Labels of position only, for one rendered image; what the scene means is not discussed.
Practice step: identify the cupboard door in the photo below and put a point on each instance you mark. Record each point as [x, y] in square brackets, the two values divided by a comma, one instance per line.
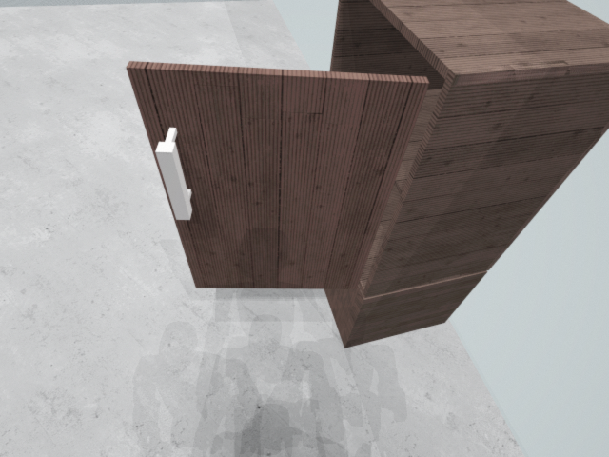
[290, 171]

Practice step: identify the handle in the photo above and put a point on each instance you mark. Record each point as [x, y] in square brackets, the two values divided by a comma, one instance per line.
[170, 165]

